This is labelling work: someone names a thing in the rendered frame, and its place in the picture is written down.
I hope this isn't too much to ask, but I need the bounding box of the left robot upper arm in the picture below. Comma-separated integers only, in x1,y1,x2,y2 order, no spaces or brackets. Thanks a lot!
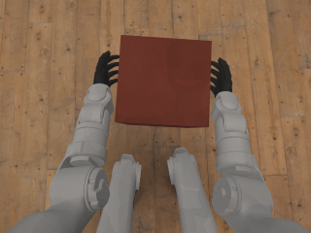
6,165,110,233

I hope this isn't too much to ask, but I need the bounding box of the robot right forearm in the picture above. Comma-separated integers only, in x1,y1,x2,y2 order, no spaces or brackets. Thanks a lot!
210,91,273,208

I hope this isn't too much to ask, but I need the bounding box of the left robot thigh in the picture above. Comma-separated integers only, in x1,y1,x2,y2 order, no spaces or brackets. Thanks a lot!
96,159,142,233

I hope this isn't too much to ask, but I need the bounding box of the robot thigh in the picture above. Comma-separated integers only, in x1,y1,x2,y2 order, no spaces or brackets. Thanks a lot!
96,159,142,233
167,152,220,233

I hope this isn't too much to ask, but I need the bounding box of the right robot upper arm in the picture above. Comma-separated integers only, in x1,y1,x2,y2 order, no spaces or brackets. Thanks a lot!
211,174,311,233

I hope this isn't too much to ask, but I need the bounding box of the carton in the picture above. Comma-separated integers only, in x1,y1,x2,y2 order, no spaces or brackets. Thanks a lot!
115,35,212,128

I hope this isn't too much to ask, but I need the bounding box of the right robot thigh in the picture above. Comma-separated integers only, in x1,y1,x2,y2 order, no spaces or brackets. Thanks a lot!
167,152,220,233

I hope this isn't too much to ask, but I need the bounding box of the robot right hand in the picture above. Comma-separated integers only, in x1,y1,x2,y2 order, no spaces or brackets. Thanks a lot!
210,58,232,98

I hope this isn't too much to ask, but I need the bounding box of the robot left hand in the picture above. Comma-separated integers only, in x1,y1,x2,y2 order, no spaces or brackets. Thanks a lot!
93,50,120,87

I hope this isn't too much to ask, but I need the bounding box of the robot left forearm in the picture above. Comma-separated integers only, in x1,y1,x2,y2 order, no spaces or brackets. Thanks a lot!
49,83,114,202

